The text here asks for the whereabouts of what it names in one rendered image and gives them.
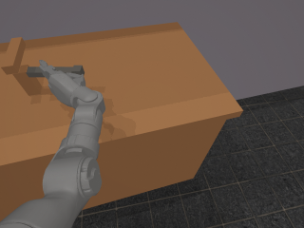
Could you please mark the robot left upper arm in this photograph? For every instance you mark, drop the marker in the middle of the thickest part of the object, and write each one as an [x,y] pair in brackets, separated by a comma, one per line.
[68,185]

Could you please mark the robot left forearm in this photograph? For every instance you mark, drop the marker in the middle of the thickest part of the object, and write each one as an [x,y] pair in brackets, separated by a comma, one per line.
[83,134]

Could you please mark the counter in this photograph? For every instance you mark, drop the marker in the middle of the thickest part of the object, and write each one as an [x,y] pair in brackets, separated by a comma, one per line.
[164,108]

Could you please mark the robot left hand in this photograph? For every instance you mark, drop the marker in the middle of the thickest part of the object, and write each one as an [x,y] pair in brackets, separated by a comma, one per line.
[61,84]

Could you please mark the tap lever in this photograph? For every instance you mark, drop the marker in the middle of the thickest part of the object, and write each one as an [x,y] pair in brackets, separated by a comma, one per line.
[35,71]

